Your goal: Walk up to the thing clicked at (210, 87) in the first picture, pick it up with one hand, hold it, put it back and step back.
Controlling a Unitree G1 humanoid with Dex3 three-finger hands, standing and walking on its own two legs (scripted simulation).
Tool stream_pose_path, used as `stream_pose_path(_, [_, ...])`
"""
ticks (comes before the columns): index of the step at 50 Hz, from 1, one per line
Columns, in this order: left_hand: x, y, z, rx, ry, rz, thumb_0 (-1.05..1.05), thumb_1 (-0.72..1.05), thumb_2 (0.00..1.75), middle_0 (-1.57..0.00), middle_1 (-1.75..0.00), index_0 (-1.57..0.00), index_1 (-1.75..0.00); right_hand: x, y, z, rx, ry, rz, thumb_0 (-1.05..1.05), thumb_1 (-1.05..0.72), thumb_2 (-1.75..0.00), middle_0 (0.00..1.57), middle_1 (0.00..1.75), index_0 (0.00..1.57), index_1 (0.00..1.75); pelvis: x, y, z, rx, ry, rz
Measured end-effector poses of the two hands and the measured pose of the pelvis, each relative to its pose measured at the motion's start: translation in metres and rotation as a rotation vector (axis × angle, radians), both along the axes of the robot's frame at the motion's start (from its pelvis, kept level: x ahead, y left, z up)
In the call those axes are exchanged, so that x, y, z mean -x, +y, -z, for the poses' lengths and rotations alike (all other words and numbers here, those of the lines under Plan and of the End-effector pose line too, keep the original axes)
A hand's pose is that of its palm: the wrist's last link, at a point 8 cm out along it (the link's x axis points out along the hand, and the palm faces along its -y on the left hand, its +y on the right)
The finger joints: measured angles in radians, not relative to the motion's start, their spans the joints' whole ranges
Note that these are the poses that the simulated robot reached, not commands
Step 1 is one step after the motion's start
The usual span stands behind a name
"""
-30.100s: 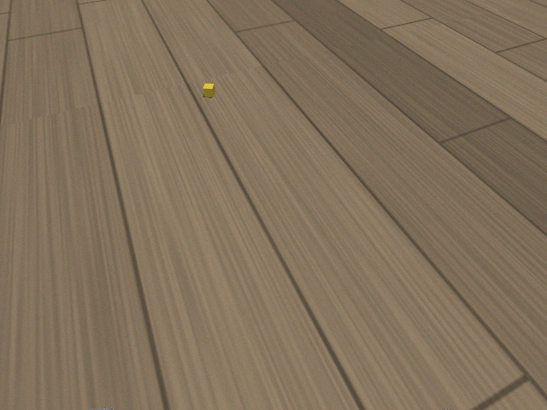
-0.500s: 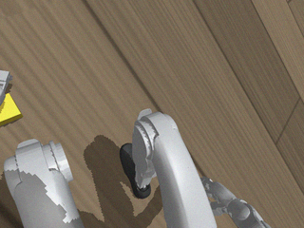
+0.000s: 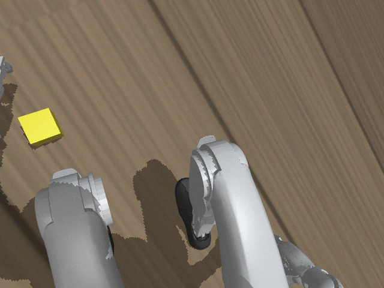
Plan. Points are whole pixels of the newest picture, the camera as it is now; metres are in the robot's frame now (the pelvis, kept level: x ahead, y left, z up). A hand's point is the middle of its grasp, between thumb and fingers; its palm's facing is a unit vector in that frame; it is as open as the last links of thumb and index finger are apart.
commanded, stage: withdraw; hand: left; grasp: from above
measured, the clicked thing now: (42, 127) +0.41 +0.23 -0.28
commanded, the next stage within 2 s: home in 0.74 s
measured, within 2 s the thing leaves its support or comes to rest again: neither
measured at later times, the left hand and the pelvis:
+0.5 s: hand out of the picture +0.38 +0.29 -0.04, palm faces -0.50 -0.11 -0.86, open 13.8 cm; pelvis -0.02 -0.01 +0.09, yaw +8 degrees
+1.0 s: hand out of the picture +0.42 +0.31 -0.08, palm faces -0.34 -0.08 -0.94, open 13.6 cm; pelvis -0.01 -0.01 +0.06, yaw +8 degrees
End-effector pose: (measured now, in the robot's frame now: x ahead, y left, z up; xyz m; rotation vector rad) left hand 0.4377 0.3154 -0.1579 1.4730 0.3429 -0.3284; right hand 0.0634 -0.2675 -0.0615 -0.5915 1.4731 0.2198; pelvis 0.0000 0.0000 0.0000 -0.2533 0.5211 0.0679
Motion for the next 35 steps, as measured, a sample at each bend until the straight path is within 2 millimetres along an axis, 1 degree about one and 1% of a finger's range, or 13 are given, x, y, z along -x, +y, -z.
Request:
stream_pose_path(2, [0.002, -0.003, -0.025, 0.022, -0.073, 0.001, 0.0, -0.39, 0.91, -0.09, -0.97, -0.12, -0.93, -0.011, -0.002, -0.002, -0.004, -0.03, 0.009, 0.0, -0.89, -0.89, 0.2, 0.3, 0.2, 0.3, -0.001, -0.001, -0.005, -0.007, 0.015, -0.004])
stream_pose_path(5, [0.006, 0.001, -0.058, 0.013, -0.158, -0.071, 0.0, -0.38, 0.91, -0.09, -0.96, -0.12, -0.92, -0.031, -0.004, -0.005, -0.013, -0.102, 0.017, 0.0, -0.89, -0.89, 0.2, 0.3, 0.2, 0.3, 0.001, -0.003, -0.013, -0.023, 0.035, -0.01])
stream_pose_path(8, [0.011, 0.006, -0.086, -0.051, -0.181, -0.152, 0.0, -0.38, 0.91, -0.09, -0.96, -0.12, -0.92, -0.05, -0.005, -0.009, -0.035, -0.195, 0.032, 0.0, -0.88, -0.89, 0.2, 0.3, 0.2, 0.3, 0.005, -0.004, -0.021, -0.044, 0.05, -0.014])
stream_pose_path(10, [0.017, 0.008, -0.105, -0.091, -0.176, -0.201, 0.0, -0.38, 0.91, -0.09, -0.96, -0.12, -0.92, -0.058, -0.004, -0.013, -0.055, -0.248, 0.052, 0.0, -0.88, -0.89, 0.2, 0.3, 0.2, 0.3, 0.008, -0.005, -0.029, -0.056, 0.061, -0.017])
stream_pose_path(12, [0.023, 0.007, -0.124, -0.114, -0.161, -0.25, 0.0, -0.38, 0.92, -0.09, -0.96, -0.12, -0.92, -0.062, -0.002, -0.017, -0.076, -0.279, 0.078, 0.0, -0.88, -0.89, 0.2, 0.3, 0.2, 0.3, 0.011, -0.006, -0.039, -0.073, 0.069, -0.022])
stream_pose_path(15, [0.032, 0.002, -0.151, -0.108, -0.121, -0.316, 0.0, -0.4, 0.93, -0.09, -0.96, -0.11, -0.93, -0.06, 0.001, -0.024, -0.101, -0.293, 0.118, 0.0, -0.89, -0.89, 0.2, 0.3, 0.2, 0.3, 0.014, -0.007, -0.057, -0.097, 0.08, -0.031])
stream_pose_path(17, [0.036, -0.004, -0.165, -0.102, -0.077, -0.335, 0.0, -0.41, 0.94, -0.09, -0.96, -0.11, -0.93, -0.056, 0.003, -0.03, -0.111, -0.294, 0.144, 0.0, -0.89, -0.89, 0.2, 0.3, 0.2, 0.3, 0.016, -0.008, -0.068, -0.108, 0.084, -0.036])
stream_pose_path(19, [0.038, -0.01, -0.175, -0.101, -0.026, -0.33, 0.0, -0.42, 0.94, -0.09, -0.96, -0.11, -0.94, -0.05, 0.003, -0.036, -0.111, -0.293, 0.17, 0.0, -0.89, -0.89, 0.2, 0.3, 0.2, 0.3, 0.016, -0.009, -0.078, -0.117, 0.083, -0.04])
stream_pose_path(22, [0.041, -0.017, -0.181, -0.098, 0.047, -0.299, 0.0, -0.43, 0.95, -0.09, -0.96, -0.11, -0.94, -0.04, 0.0, -0.044, -0.095, -0.285, 0.197, 0.0, -0.89, -0.89, 0.2, 0.3, 0.2, 0.3, 0.018, -0.011, -0.087, -0.128, 0.076, -0.046])
stream_pose_path(24, [0.043, -0.02, -0.178, -0.094, 0.092, -0.272, 0.0, -0.43, 0.95, -0.1, -0.95, -0.11, -0.94, -0.032, -0.004, -0.048, -0.077, -0.271, 0.206, 0.0, -0.89, -0.89, 0.2, 0.3, 0.2, 0.3, 0.019, -0.013, -0.09, -0.132, 0.072, -0.051])
stream_pose_path(26, [0.048, -0.022, -0.17, -0.081, 0.131, -0.246, 0.0, -0.43, 0.95, -0.1, -0.95, -0.11, -0.94, -0.025, -0.008, -0.049, -0.054, -0.251, 0.208, 0.0, -0.89, -0.9, 0.2, 0.3, 0.2, 0.3, 0.02, -0.014, -0.09, -0.135, 0.07, -0.054])
stream_pose_path(31, [0.055, -0.019, -0.143, -0.043, 0.141, -0.176, 0.0, -0.42, 0.95, -0.12, -0.94, -0.12, -0.93, -0.008, -0.021, -0.043, 0.012, -0.187, 0.192, 0.0, -0.89, -0.9, 0.2, 0.3, 0.2, 0.3, 0.021, -0.016, -0.079, -0.136, 0.072, -0.059])
stream_pose_path(35, [0.053, -0.009, -0.125, -0.047, 0.09, -0.139, 0.0, -0.43, 0.95, -0.11, -0.95, -0.12, -0.94, -0.003, -0.027, -0.033, 0.056, -0.156, 0.179, 0.0, -0.9, -0.9, 0.2, 0.3, 0.2, 0.3, 0.021, -0.016, -0.063, -0.134, 0.069, -0.061])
